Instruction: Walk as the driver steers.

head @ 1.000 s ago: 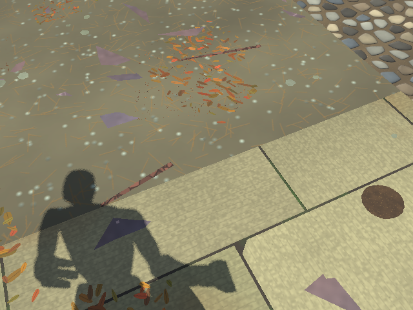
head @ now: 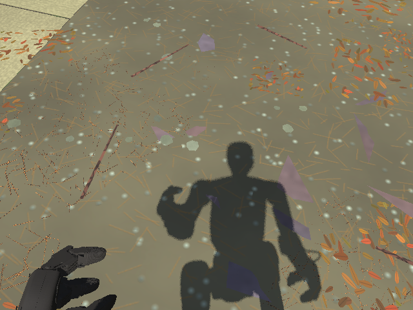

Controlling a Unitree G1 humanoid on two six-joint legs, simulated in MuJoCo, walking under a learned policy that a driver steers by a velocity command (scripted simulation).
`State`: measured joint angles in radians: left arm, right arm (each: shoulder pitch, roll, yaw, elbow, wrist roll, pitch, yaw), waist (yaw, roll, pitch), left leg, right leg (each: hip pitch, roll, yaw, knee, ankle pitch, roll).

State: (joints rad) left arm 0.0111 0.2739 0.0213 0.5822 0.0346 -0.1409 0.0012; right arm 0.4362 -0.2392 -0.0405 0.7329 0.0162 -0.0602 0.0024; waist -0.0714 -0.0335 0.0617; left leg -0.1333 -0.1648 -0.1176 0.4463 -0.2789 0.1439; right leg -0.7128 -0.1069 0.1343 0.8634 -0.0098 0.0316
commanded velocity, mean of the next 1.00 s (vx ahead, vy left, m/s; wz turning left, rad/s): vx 0.16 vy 0.00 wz -0.56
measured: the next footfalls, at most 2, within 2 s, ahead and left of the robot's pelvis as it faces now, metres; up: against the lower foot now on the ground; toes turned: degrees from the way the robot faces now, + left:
right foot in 0.16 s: +0.39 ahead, -0.13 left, +0.00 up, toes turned +2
left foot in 0.68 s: +0.48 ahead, +0.02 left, +0.00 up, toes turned -37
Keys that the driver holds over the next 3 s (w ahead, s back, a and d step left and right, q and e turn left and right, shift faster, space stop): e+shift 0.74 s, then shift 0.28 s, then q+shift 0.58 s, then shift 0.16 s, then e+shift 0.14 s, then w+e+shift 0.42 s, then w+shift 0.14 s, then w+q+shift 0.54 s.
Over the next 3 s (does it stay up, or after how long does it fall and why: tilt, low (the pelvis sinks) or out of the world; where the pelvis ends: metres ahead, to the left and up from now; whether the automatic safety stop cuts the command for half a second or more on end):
stays up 1.04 -0.48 -0.03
